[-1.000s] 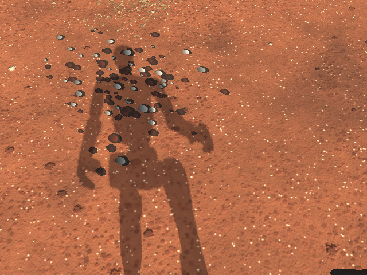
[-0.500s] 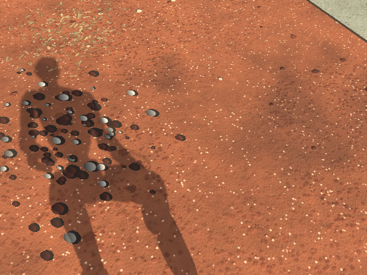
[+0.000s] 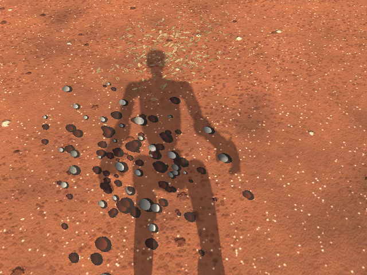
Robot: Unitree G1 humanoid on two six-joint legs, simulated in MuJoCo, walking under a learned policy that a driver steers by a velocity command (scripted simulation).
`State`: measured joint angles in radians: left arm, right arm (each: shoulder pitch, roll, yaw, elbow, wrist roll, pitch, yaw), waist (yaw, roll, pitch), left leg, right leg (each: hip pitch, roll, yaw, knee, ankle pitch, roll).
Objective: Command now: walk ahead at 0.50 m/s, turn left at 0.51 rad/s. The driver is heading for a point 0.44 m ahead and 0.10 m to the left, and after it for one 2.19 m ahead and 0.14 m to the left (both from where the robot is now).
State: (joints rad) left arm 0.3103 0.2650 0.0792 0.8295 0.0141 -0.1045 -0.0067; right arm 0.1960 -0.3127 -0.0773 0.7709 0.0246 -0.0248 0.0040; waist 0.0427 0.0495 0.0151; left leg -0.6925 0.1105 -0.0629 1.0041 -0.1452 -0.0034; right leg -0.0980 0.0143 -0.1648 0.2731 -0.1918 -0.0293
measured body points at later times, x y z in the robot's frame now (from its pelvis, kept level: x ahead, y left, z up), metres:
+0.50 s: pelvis +0.25 +0.09 +0.00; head +0.29 +0.12 +0.45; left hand +0.36 +0.40 -0.10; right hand +0.41 -0.16 -0.10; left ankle +0.24 +0.16 -0.75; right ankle +0.40 -0.07 -0.67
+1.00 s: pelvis +0.40 +0.10 -0.01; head +0.45 +0.10 +0.43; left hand +0.51 +0.39 -0.11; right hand +0.59 -0.16 -0.12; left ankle +0.42 +0.26 -0.71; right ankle +0.51 +0.02 -0.75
